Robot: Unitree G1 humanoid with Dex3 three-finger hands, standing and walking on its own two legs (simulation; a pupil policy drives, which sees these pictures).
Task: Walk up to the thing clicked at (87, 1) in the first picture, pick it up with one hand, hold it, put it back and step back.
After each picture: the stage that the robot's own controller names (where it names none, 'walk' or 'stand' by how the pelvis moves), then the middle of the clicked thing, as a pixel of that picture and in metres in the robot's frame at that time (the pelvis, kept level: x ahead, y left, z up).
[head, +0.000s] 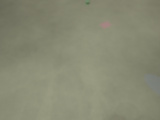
stand; (87, 0) +2.32 -0.11 -0.72
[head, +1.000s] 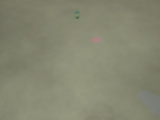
rise first; (77, 15) +2.19 -0.04 -0.72
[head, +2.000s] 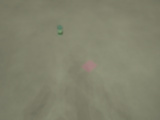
walk; (60, 30) +1.52 +0.16 -0.72
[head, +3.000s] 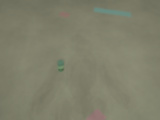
walk; (60, 66) +1.01 +0.16 -0.72
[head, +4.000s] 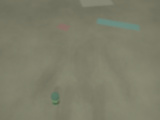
walk; (55, 98) +0.62 +0.17 -0.72
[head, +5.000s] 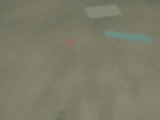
walk; out of the picture +0.44 +0.17 -0.71
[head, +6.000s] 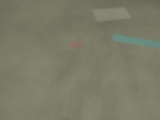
stand; out of the picture +0.36 +0.15 -0.71
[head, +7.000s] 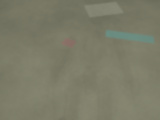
stand; out of the picture +0.34 +0.17 -0.72
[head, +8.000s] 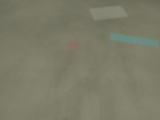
stand; out of the picture +0.35 +0.16 -0.73
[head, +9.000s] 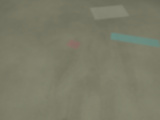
stand; out of the picture +0.34 +0.16 -0.73
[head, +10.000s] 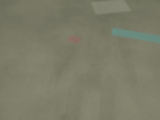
go down; out of the picture +0.34 +0.15 -0.72
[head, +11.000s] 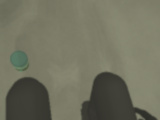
go down; (20, 61) +0.43 +0.20 -0.30
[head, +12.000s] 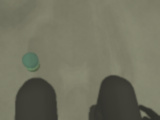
close in; (31, 63) +0.42 +0.19 -0.30
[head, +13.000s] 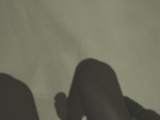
close in; out of the picture +0.41 +0.24 -0.22
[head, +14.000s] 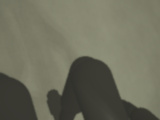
close; out of the picture +0.41 +0.24 -0.23
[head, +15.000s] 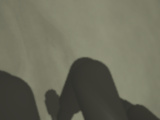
lift; out of the picture +0.39 +0.23 -0.24
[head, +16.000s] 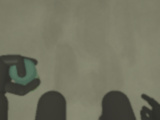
lift; (26, 77) +0.33 +0.19 -0.03
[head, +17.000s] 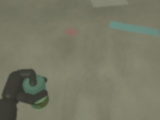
hold; (37, 93) +0.31 +0.16 +0.00
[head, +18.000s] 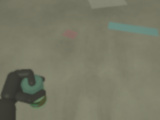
hold; (35, 92) +0.32 +0.17 -0.01
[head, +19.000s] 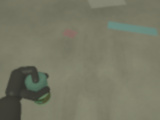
hold; (39, 89) +0.32 +0.16 +0.00
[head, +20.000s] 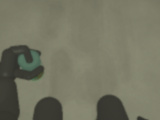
crouch; (32, 66) +0.39 +0.17 -0.08
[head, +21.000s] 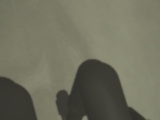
lower; out of the picture +0.42 +0.24 -0.23
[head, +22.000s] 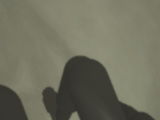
lower; out of the picture +0.44 +0.27 -0.23
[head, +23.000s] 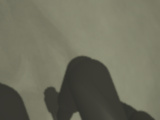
lower; out of the picture +0.44 +0.27 -0.23
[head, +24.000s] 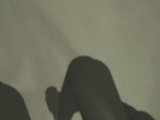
lower; out of the picture +0.44 +0.26 -0.23
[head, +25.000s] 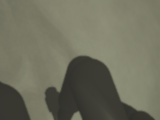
loosen; out of the picture +0.44 +0.26 -0.23
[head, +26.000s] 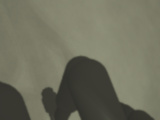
withdraw; out of the picture +0.43 +0.24 -0.24
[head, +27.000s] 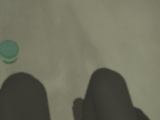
stand; (8, 53) +0.43 +0.21 -0.26
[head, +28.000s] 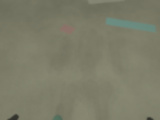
stand; out of the picture +0.38 +0.14 -0.63
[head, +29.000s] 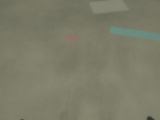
stand; out of the picture +0.38 +0.15 -0.66
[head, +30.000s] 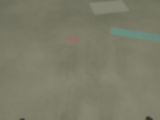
stand; out of the picture +0.38 +0.14 -0.67
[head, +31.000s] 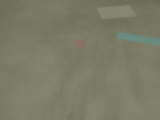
stand; out of the picture +0.40 +0.13 -0.72
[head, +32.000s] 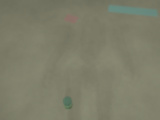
walk; (67, 103) +0.47 +0.12 -0.69
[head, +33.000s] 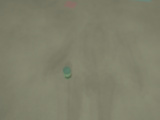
walk; (67, 73) +0.74 +0.16 -0.70
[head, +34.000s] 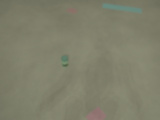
stand; (64, 61) +1.02 +0.17 -0.70
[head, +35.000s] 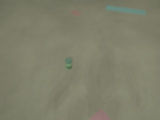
stand; (68, 63) +1.02 +0.14 -0.72
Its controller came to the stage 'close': yes
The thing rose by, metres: 0.72
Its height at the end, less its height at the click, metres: +0.00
